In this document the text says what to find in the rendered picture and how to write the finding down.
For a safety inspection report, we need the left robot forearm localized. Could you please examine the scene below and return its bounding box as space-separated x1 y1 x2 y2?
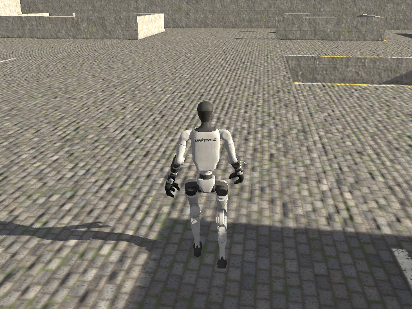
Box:
167 155 180 184

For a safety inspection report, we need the robot left hand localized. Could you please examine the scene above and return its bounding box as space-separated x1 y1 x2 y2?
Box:
165 182 180 198

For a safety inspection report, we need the right robot forearm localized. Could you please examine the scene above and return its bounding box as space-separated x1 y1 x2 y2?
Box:
231 154 243 175

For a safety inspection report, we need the robot shin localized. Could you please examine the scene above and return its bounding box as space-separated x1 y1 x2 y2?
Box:
190 207 200 248
218 216 227 260

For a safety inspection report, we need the robot right upper arm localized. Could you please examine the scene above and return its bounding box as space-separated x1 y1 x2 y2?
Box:
219 129 238 164

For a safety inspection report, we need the robot right shin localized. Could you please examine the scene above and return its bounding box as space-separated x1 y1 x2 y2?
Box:
218 216 227 260

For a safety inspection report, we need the robot left shin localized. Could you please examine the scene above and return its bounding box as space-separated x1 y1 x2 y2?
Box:
190 207 200 248

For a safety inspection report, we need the robot left upper arm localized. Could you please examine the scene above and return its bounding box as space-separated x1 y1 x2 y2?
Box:
174 129 192 165

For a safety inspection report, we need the robot right hand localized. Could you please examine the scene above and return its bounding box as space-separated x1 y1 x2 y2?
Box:
229 173 244 184

